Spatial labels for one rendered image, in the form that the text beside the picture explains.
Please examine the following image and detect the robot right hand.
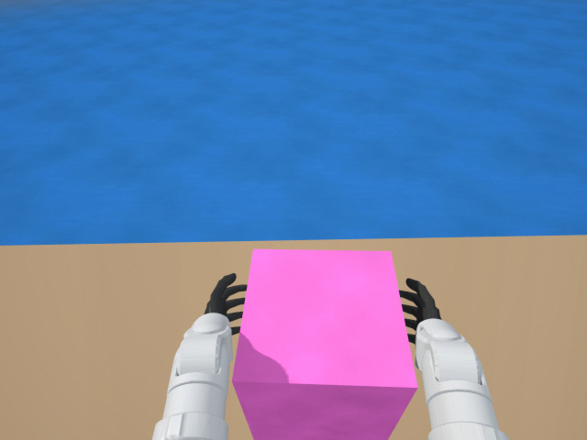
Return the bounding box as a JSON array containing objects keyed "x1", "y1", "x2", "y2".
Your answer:
[{"x1": 399, "y1": 279, "x2": 442, "y2": 344}]

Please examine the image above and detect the robot left hand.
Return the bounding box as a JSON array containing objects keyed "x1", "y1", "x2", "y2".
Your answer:
[{"x1": 205, "y1": 273, "x2": 248, "y2": 335}]

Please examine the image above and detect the left robot forearm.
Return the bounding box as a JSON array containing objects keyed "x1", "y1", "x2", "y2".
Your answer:
[{"x1": 152, "y1": 313, "x2": 233, "y2": 440}]

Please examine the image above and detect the carton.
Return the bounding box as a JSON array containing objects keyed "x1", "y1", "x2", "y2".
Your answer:
[{"x1": 232, "y1": 249, "x2": 418, "y2": 440}]

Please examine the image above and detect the right robot forearm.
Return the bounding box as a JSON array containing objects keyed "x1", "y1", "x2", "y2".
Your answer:
[{"x1": 415, "y1": 319, "x2": 509, "y2": 440}]

